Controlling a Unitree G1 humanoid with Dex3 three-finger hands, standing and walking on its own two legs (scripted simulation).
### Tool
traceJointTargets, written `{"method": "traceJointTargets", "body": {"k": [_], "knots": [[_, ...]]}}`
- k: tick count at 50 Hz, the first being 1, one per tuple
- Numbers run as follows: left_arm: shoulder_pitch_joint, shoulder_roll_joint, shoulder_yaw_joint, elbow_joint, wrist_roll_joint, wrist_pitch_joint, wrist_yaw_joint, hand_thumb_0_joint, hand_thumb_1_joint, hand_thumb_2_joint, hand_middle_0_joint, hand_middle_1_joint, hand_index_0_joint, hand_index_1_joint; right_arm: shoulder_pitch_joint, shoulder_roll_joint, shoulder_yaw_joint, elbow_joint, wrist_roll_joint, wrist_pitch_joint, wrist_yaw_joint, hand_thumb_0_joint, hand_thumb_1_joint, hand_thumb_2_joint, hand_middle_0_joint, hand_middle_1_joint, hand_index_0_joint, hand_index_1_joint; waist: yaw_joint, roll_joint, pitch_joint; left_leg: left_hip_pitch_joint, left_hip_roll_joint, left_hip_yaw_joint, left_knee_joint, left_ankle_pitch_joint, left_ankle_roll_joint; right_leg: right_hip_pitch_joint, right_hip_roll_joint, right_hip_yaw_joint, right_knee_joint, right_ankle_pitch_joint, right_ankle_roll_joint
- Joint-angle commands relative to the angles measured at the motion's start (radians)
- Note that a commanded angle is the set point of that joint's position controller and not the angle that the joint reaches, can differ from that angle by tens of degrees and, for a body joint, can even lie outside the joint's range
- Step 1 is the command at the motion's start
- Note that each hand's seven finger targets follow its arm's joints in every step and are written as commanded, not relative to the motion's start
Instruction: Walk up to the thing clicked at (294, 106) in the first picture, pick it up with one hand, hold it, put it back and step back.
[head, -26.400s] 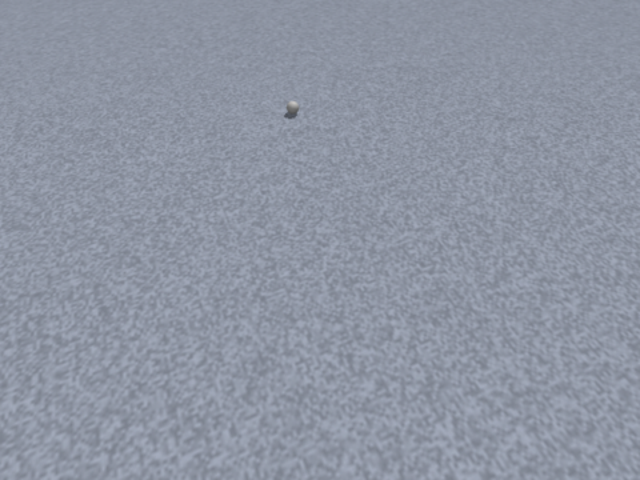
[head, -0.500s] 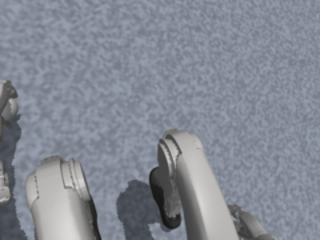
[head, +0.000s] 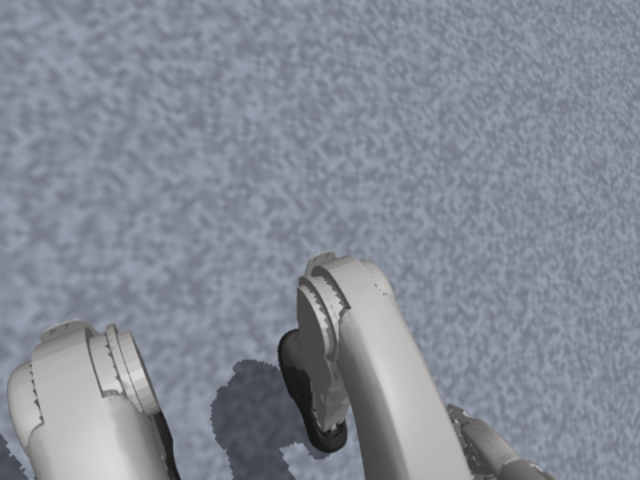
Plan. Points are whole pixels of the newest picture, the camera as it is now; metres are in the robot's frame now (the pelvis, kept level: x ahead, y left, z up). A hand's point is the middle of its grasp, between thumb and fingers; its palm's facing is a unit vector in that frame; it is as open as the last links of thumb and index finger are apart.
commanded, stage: rest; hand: left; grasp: from above
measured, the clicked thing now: out of the picture +0.44 +0.32 -0.25
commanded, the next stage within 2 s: open in 0.84 s
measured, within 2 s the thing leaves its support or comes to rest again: rests again in 0.76 s
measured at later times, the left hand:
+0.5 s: hand out of the picture +0.43 +0.32 -0.24, palm faces -0.46 -0.15 -0.88, open 9.1 cm
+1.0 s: hand out of the picture +0.43 +0.31 -0.25, palm faces -0.45 -0.16 -0.88, open 9.1 cm
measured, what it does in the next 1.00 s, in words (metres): stands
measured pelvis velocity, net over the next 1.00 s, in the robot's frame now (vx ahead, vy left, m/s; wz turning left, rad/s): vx -0.01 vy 0.00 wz -0.05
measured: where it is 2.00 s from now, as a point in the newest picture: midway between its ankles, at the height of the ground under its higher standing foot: (244, 443)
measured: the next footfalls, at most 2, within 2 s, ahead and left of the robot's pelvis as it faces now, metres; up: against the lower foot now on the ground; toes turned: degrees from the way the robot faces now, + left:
none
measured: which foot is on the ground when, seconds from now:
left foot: down 0.00-1.00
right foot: down 0.00-1.00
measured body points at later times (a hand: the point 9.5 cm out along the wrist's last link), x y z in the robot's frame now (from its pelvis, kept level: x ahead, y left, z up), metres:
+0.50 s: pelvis +0.00 +0.00 +0.00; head +0.26 +0.12 +0.34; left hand +0.45 +0.32 -0.19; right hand +0.06 -0.26 -0.08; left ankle +0.06 +0.14 -0.27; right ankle +0.10 -0.12 -0.27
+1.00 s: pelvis -0.01 +0.00 +0.00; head +0.27 +0.12 +0.33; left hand +0.45 +0.32 -0.20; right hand +0.06 -0.25 -0.07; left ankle +0.06 +0.14 -0.27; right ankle +0.10 -0.12 -0.27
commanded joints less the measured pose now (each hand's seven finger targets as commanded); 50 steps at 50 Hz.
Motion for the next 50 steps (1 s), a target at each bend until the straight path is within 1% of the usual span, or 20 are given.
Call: {"method": "traceJointTargets", "body": {"k": [1, 3, 8, 12, 13, 17, 18, 21, 23, 24, 26, 29, 32, 36, 37, 39, 41, 43, 47, 50], "knots": [[-0.285, 0.278, 0.025, -0.140, -0.024, 0.005, 0.069, 0.000, 0.650, 0.751, -0.948, -0.794, -1.004, -0.738, 0.195, -0.295, -0.071, 0.004, 0.004, -0.006, -0.005, 0.000, -0.902, -0.898, 0.200, 0.300, 0.200, 0.300, -0.001, 0.465, -0.728, 0.542, 0.006, 0.124, -0.225, 0.262, 0.042, 0.376, 0.037, -0.096, -0.224, 0.339, -0.060], [-0.292, 0.257, 0.008, -0.094, -0.020, 0.010, 0.074, 0.000, 0.668, 0.722, -0.940, -0.803, -1.009, -0.733, 0.202, -0.303, -0.066, 0.006, -0.003, -0.014, -0.001, 0.000, -0.902, -0.897, 0.200, 0.300, 0.200, 0.300, -0.029, 0.462, -0.679, 0.536, 0.005, 0.120, -0.220, 0.257, 0.037, 0.346, 0.033, -0.110, -0.211, 0.329, -0.064], [-0.317, 0.260, -0.015, -0.082, -0.024, 0.010, 0.076, 0.000, 0.649, 0.749, -0.941, -0.804, -0.999, -0.745, 0.195, -0.308, -0.055, 0.003, -0.008, -0.033, 0.010, 0.000, -0.903, -0.899, 0.200, 0.300, 0.200, 0.300, -0.046, 0.468, -0.652, 0.531, 0.008, 0.112, -0.218, 0.229, 0.039, 0.341, 0.034, -0.113, -0.218, 0.308, -0.060], [-0.300, 0.320, 0.029, -0.090, -0.027, 0.006, 0.090, 0.000, 0.670, 0.774, -0.947, -0.834, -1.009, -0.772, 0.185, -0.323, -0.048, -0.014, -0.009, -0.043, 0.011, 0.000, -0.902, -0.899, 0.201, 0.300, 0.200, 0.300, -0.033, 0.477, -0.681, 0.539, 0.010, 0.109, -0.222, 0.263, 0.036, 0.380, 0.038, -0.117, -0.213, 0.337, -0.061], [-0.282, 0.270, -0.006, -0.055, -0.028, 0.007, 0.089, 0.000, 0.663, 0.740, -0.939, -0.825, -1.005, -0.757, 0.181, -0.314, -0.043, 0.001, -0.008, -0.042, 0.011, 0.000, -0.903, -0.900, 0.201, 0.300, 0.200, 0.300, -0.027, 0.478, -0.663, 0.534, 0.008, 0.110, -0.227, 0.249, 0.033, 0.356, 0.038, -0.119, -0.213, 0.319, -0.064], [-0.335, 0.286, -0.025, -0.044, -0.021, 0.002, 0.086, 0.000, 0.652, 0.724, -0.919, -0.830, -0.991, -0.757, 0.174, -0.326, -0.035, -0.013, -0.018, -0.056, 0.021, 0.000, -0.903, -0.900, 0.201, 0.300, 0.200, 0.300, -0.069, 0.474, -0.622, 0.515, 0.011, 0.101, -0.211, 0.202, 0.037, 0.334, 0.040, -0.126, -0.210, 0.287, -0.061], [-0.318, 0.313, -0.004, -0.066, -0.022, 0.002, 0.092, 0.000, 0.652, 0.743, -0.925, -0.826, -0.990, -0.759, 0.170, -0.334, -0.035, -0.016, -0.015, -0.057, 0.019, 0.000, -0.901, -0.900, 0.201, 0.300, 0.200, 0.300, -0.044, 0.485, -0.643, 0.534, 0.010, 0.099, -0.230, 0.210, 0.033, 0.345, 0.039, -0.128, -0.217, 0.286, -0.063], [-0.314, 0.301, -0.017, -0.034, -0.021, 0.001, 0.096, 0.000, 0.631, 0.741, -0.906, -0.841, -0.974, -0.771, 0.161, -0.333, -0.025, -0.024, -0.018, -0.069, 0.023, 0.000, -0.903, -0.901, 0.201, 0.300, 0.200, 0.300, -0.055, 0.470, -0.612, 0.519, 0.012, 0.100, -0.217, 0.196, 0.035, 0.338, 0.043, -0.127, -0.217, 0.277, -0.062], [-0.306, 0.337, 0.009, -0.046, -0.017, 0.001, 0.103, 0.000, 0.640, 0.733, -0.906, -0.833, -0.976, -0.761, 0.164, -0.339, -0.025, -0.023, -0.021, -0.073, 0.025, 0.000, -0.901, -0.899, 0.201, 0.300, 0.200, 0.300, -0.050, 0.479, -0.634, 0.527, 0.014, 0.099, -0.213, 0.229, 0.034, 0.370, 0.046, -0.127, -0.216, 0.310, -0.060], [-0.310, 0.307, -0.019, -0.027, -0.023, -0.001, 0.100, 0.000, 0.624, 0.734, -0.905, -0.825, -0.970, -0.758, 0.158, -0.333, -0.020, -0.022, -0.018, -0.078, 0.029, 0.000, -0.902, -0.900, 0.201, 0.300, 0.200, 0.300, -0.057, 0.478, -0.613, 0.518, 0.012, 0.097, -0.215, 0.215, 0.033, 0.350, 0.043, -0.129, -0.210, 0.295, -0.062], [-0.289, 0.347, 0.010, -0.018, -0.021, 0.000, 0.107, 0.000, 0.617, 0.740, -0.889, -0.848, -0.958, -0.777, 0.159, -0.343, -0.020, -0.023, -0.022, -0.080, 0.031, 0.000, -0.902, -0.901, 0.201, 0.300, 0.200, 0.300, -0.051, 0.473, -0.620, 0.518, 0.018, 0.092, -0.211, 0.225, 0.034, 0.365, 0.048, -0.129, -0.212, 0.306, -0.060], [-0.317, 0.316, -0.029, -0.024, -0.026, -0.001, 0.104, 0.000, 0.604, 0.735, -0.883, -0.843, -0.949, -0.775, 0.155, -0.340, -0.012, -0.023, -0.027, -0.090, 0.038, 0.000, -0.903, -0.901, 0.201, 0.300, 0.200, 0.300, -0.072, 0.479, -0.619, 0.535, 0.020, 0.092, -0.202, 0.231, 0.034, 0.372, 0.050, -0.130, -0.213, 0.319, -0.057], [-0.315, 0.348, -0.005, -0.063, -0.044, -0.007, 0.118, 0.000, 0.586, 0.719, -0.862, -0.840, -0.932, -0.768, 0.158, -0.347, -0.006, -0.020, -0.022, -0.095, 0.039, 0.000, -0.902, -0.901, 0.201, 0.300, 0.200, 0.300, -0.053, 0.496, -0.648, 0.544, 0.019, 0.086, -0.212, 0.250, 0.031, 0.390, 0.050, -0.136, -0.213, 0.329, -0.059], [-0.316, 0.343, -0.020, -0.026, -0.030, -0.003, 0.121, 0.000, 0.586, 0.711, -0.869, -0.821, -0.934, -0.754, 0.159, -0.355, 0.001, -0.017, -0.027, -0.106, 0.050, 0.000, -0.902, -0.901, 0.201, 0.300, 0.200, 0.300, -0.078, 0.502, -0.604, 0.548, 0.023, 0.081, -0.206, 0.252, 0.027, 0.370, 0.048, -0.144, -0.199, 0.331, -0.058], [-0.314, 0.361, -0.003, -0.047, -0.037, -0.005, 0.129, 0.000, 0.583, 0.691, -0.850, -0.829, -0.925, -0.752, 0.149, -0.359, 0.005, -0.020, -0.028, -0.105, 0.047, 0.000, -0.900, -0.900, 0.201, 0.300, 0.200, 0.300, -0.060, 0.501, -0.633, 0.552, 0.024, 0.078, -0.212, 0.257, 0.027, 0.389, 0.051, -0.145, -0.209, 0.335, -0.058], [-0.314, 0.354, -0.015, -0.009, -0.038, 0.000, 0.132, 0.000, 0.564, 0.698, -0.838, -0.835, -0.912, -0.760, 0.143, -0.359, 0.007, -0.028, -0.028, -0.110, 0.052, 0.000, -0.901, -0.900, 0.201, 0.300, 0.200, 0.300, -0.080, 0.458, -0.598, 0.514, 0.025, 0.081, -0.190, 0.232, 0.036, 0.390, 0.055, -0.139, -0.212, 0.329, -0.052], [-0.277, 0.345, -0.012, 0.002, -0.040, 0.003, 0.136, 0.000, 0.556, 0.686, -0.816, -0.851, -0.896, -0.768, 0.144, -0.357, 0.008, -0.024, -0.025, -0.110, 0.050, 0.000, -0.900, -0.900, 0.201, 0.300, 0.200, 0.300, -0.059, 0.471, -0.612, 0.518, 0.024, 0.083, -0.205, 0.243, 0.034, 0.407, 0.060, -0.135, -0.221, 0.334, -0.056], [-0.289, 0.333, -0.033, 0.010, -0.052, 0.002, 0.132, 0.000, 0.542, 0.701, -0.815, -0.848, -0.889, -0.772, 0.153, -0.350, 0.014, -0.010, -0.028, -0.113, 0.054, 0.000, -0.901, -0.900, 0.201, 0.300, 0.200, 0.300, -0.069, 0.476, -0.602, 0.514, 0.026, 0.082, -0.197, 0.243, 0.034, 0.411, 0.059, -0.133, -0.220, 0.336, -0.054], [-0.300, 0.382, -0.010, 0.005, -0.058, 0.003, 0.131, 0.000, 0.540, 0.697, -0.822, -0.845, -0.893, -0.772, 0.139, -0.370, 0.017, -0.036, -0.024, -0.118, 0.050, 0.000, -0.902, -0.901, 0.200, 0.300, 0.200, 0.300, -0.068, 0.446, -0.603, 0.489, 0.027, 0.075, -0.199, 0.215, 0.040, 0.412, 0.059, -0.137, -0.231, 0.306, -0.053], [-0.282, 0.372, -0.012, 0.014, -0.049, 0.002, 0.130, 0.000, 0.300, 0.715, -0.582, -0.864, -0.653, -0.798, 0.135, -0.370, 0.017, -0.036, -0.026, -0.120, 0.050, 0.000, -0.895, -0.899, 0.201, 0.300, 0.201, 0.300, -0.066, 0.480, -0.588, 0.523, 0.028, 0.065, -0.221, 0.215, 0.028, 0.391, 0.058, -0.148, -0.217, 0.295, -0.060]]}}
